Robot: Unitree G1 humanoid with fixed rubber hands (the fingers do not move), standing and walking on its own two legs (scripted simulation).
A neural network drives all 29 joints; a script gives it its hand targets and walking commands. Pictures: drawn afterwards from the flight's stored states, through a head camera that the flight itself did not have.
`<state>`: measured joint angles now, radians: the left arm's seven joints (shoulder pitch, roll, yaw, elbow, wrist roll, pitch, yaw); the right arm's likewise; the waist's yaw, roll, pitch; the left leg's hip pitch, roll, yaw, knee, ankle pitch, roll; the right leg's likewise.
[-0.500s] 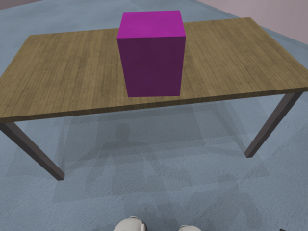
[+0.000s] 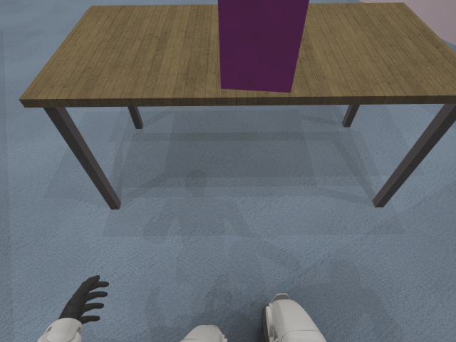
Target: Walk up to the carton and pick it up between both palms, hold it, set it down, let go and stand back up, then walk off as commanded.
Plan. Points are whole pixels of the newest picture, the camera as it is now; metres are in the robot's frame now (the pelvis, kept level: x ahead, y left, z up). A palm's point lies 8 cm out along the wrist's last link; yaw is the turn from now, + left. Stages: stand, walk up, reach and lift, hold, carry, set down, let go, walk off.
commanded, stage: walk off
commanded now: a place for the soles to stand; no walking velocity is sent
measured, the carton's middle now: (260, 33) +0.89 -0.05 +0.10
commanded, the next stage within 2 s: stand in 1.44 s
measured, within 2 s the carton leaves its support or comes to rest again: neither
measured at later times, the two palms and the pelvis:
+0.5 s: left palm out of the picture -0.05 +0.29 -0.07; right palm out of the picture -0.06 -0.35 -0.08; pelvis -0.13 -0.03 +0.02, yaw -1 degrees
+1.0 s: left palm out of the picture -0.03 +0.31 -0.09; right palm out of the picture -0.08 -0.32 -0.05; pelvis -0.14 +0.00 +0.02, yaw -1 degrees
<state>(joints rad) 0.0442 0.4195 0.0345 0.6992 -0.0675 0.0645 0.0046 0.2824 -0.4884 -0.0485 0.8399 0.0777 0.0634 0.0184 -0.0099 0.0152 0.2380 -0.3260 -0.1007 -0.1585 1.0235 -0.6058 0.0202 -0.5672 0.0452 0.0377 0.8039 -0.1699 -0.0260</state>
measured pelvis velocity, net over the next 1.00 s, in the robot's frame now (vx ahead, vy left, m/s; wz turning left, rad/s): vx -0.14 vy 0.00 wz -0.01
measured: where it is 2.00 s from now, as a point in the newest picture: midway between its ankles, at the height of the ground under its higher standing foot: outside the picture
